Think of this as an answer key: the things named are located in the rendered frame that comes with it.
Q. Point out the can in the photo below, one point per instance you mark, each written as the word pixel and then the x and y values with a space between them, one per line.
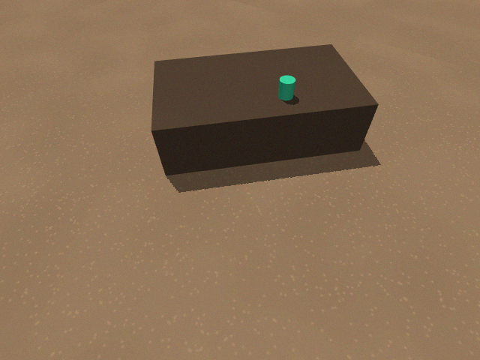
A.
pixel 286 87

